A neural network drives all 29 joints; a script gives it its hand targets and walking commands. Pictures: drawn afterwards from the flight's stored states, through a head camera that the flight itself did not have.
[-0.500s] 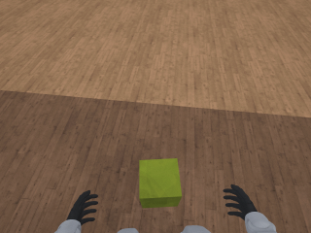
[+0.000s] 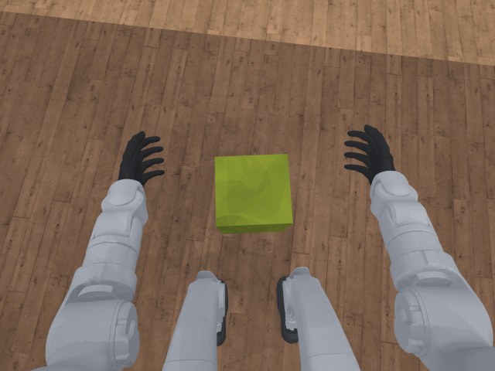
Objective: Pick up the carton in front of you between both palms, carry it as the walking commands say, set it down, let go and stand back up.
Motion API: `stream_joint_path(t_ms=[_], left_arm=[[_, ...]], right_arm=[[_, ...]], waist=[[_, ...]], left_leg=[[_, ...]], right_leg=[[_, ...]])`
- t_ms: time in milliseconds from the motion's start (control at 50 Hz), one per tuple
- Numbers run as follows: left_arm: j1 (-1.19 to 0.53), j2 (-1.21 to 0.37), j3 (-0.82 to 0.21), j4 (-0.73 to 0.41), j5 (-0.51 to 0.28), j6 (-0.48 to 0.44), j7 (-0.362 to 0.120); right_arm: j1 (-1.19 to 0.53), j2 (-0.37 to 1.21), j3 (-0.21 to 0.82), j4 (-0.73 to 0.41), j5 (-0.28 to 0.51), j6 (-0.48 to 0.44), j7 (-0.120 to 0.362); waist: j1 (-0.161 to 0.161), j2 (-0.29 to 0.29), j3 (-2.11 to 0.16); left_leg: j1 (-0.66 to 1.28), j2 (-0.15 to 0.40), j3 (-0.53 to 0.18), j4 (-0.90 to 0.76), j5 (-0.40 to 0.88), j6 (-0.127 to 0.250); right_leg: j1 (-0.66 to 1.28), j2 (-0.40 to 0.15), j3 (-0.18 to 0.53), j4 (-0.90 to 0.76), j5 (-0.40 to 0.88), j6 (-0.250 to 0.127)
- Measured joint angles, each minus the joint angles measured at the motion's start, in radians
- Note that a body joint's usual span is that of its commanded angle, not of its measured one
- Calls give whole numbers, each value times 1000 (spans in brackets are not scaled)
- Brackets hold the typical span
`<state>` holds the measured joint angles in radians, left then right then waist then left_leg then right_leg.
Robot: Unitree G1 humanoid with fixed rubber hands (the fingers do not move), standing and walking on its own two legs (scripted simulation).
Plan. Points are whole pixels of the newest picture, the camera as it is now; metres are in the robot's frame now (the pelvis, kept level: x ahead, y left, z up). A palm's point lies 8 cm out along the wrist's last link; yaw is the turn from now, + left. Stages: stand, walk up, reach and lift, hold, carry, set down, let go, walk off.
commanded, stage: reach and lift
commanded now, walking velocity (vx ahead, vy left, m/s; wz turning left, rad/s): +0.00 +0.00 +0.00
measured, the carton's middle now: (252, 198) +0.46 -0.01 -0.54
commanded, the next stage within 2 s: none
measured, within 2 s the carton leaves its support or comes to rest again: leaves its support in 1.88 s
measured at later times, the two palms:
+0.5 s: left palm (165, 167) +0.47 +0.19 -0.22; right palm (342, 160) +0.47 -0.20 -0.22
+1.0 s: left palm (186, 192) +0.46 +0.18 -0.44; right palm (317, 187) +0.46 -0.19 -0.44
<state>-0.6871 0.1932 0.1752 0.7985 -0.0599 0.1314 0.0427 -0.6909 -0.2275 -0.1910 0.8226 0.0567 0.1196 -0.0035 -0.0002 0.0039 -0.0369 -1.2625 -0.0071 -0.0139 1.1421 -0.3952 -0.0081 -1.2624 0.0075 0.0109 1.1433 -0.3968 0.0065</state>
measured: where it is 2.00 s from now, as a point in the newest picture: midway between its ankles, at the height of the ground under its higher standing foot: (253, 322)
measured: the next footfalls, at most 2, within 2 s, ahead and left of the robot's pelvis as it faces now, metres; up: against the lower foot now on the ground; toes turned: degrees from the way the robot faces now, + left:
none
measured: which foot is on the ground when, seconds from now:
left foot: down 0.00-1.00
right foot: down 0.00-1.00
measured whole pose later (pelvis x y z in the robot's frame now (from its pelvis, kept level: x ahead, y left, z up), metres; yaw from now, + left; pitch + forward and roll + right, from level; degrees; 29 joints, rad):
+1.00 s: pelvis -0.06 +0.00 -0.27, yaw +0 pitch +42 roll +0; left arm -1.29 0.32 0.12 1.07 -0.21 0.05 0.12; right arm -1.31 -0.35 -0.10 1.09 0.20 0.04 -0.10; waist 0.00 0.01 0.21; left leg -2.28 -0.04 -0.02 2.07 -0.52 -0.04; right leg -2.28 0.04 0.03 2.07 -0.52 0.03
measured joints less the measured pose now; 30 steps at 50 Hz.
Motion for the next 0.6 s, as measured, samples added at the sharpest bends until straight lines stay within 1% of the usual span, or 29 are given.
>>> stream_joint_path(t_ms=[140,240,340,440,520,600], left_arm=[[-260,21,51,80,5,-1,20],[-343,22,87,90,34,-14,21],[-357,13,127,114,72,-43,10],[-345,2,146,141,92,-73,9],[-336,3,127,144,74,-95,21],[-333,18,76,114,22,-106,40]], right_arm=[[-267,-31,-51,91,-5,-5,-12],[-363,-33,-93,114,-41,-17,-11],[-382,-18,-136,141,-82,-45,-3],[-365,-5,-147,162,-97,-75,-3],[-349,-8,-121,161,-73,-95,-17],[-342,-28,-68,125,-19,-104,-39]], waist=[[3,2,4],[4,1,-9],[2,1,-52],[-1,1,-101],[-1,0,-108],[2,2,-76]], left_leg=[[-195,-3,-5,28,41,-4],[-282,-5,-7,17,63,-5],[-370,-7,-11,43,55,-7],[-501,-9,-13,156,6,-8],[-627,-13,-13,295,-46,-9],[-749,-20,-13,450,-94,-12]], right_leg=[[-194,4,3,26,42,1],[-282,6,5,17,64,1],[-369,9,5,41,57,1],[-500,12,5,153,8,3],[-627,16,8,292,-44,5],[-749,21,13,448,-91,10]])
